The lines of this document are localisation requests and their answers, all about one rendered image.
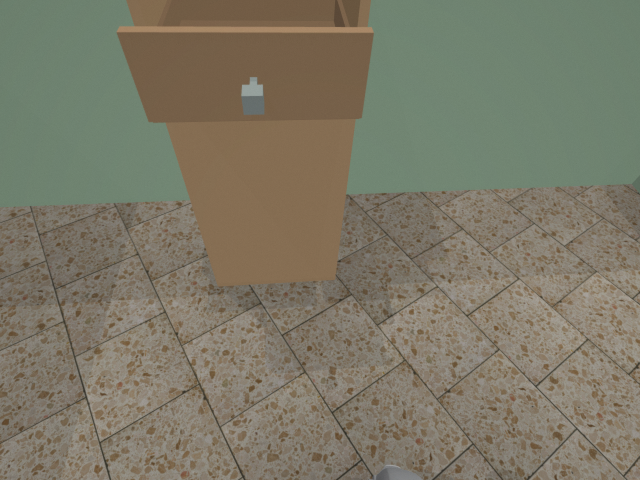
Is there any drawer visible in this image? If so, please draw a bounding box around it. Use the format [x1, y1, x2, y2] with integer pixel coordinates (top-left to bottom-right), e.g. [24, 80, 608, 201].
[117, 0, 374, 123]

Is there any cabinet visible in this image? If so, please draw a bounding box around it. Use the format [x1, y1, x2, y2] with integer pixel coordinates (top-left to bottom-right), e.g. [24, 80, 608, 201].
[126, 0, 371, 286]

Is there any handle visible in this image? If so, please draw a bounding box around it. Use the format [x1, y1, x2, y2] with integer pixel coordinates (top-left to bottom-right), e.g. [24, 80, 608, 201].
[241, 77, 264, 115]

